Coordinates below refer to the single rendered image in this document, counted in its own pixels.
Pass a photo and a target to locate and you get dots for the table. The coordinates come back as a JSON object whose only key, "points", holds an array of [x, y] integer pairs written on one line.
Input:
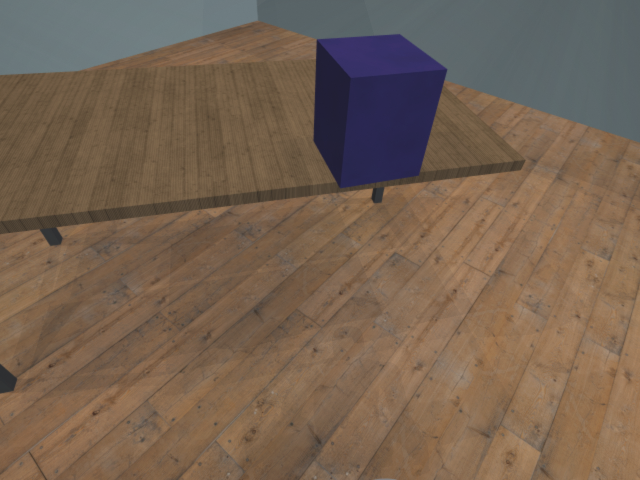
{"points": [[92, 146]]}

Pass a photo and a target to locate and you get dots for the carton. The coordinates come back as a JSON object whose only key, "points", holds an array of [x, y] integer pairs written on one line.
{"points": [[375, 102]]}

